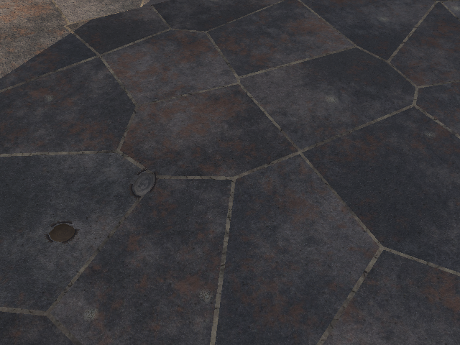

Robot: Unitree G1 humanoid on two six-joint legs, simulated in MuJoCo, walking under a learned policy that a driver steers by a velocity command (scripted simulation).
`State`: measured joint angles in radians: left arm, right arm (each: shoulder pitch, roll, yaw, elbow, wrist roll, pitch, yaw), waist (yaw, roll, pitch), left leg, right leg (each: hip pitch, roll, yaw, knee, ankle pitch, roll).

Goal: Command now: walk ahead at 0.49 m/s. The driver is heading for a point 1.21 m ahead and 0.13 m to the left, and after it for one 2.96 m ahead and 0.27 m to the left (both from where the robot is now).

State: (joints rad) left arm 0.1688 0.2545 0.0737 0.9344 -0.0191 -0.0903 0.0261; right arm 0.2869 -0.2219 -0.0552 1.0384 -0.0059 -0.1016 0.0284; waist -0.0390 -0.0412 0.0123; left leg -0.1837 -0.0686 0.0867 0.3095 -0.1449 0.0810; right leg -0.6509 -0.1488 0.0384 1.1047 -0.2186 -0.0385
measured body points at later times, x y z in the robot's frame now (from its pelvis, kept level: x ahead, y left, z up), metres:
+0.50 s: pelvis +0.29 -0.08 +0.00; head +0.32 -0.09 +0.45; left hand +0.35 +0.18 -0.13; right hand +0.38 -0.35 -0.14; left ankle +0.28 +0.08 -0.66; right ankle +0.33 -0.16 -0.74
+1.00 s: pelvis +0.58 -0.01 -0.01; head +0.61 +0.00 +0.44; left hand +0.61 +0.26 -0.16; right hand +0.70 -0.27 -0.13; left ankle +0.65 +0.08 -0.74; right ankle +0.46 -0.15 -0.64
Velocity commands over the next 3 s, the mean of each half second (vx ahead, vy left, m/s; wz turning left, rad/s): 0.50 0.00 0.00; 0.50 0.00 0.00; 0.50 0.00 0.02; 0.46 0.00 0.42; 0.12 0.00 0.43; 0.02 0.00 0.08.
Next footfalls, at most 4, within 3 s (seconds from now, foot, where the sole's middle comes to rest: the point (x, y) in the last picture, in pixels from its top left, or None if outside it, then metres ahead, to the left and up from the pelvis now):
0.30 right None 0.37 -0.16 -0.78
0.88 left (202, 286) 0.69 0.08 -0.78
1.44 right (270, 203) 1.00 -0.16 -0.78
1.98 left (190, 153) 1.26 0.13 -0.78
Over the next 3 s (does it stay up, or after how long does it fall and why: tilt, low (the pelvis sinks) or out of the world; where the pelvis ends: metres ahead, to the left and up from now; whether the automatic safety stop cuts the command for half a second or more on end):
stays up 1.29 0.02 -0.01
